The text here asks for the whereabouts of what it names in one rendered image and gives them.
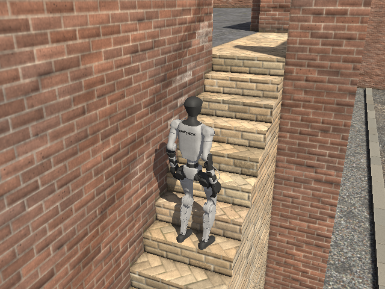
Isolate stairs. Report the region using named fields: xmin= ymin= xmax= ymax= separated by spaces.
xmin=130 ymin=54 xmax=285 ymax=289

